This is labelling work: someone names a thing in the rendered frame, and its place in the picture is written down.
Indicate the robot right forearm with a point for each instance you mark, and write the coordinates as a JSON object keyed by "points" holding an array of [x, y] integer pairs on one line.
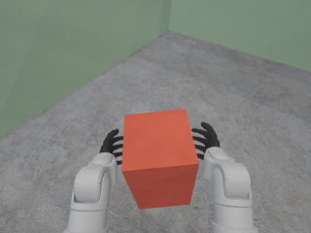
{"points": [[231, 192]]}

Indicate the left robot hand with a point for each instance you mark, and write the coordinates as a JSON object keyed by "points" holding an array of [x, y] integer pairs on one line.
{"points": [[108, 144]]}

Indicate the right robot hand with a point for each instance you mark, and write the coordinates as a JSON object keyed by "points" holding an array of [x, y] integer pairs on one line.
{"points": [[210, 141]]}

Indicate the robot left forearm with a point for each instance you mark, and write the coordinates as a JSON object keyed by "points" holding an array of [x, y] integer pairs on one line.
{"points": [[91, 195]]}

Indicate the carton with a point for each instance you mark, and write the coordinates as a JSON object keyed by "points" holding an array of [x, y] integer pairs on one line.
{"points": [[159, 159]]}

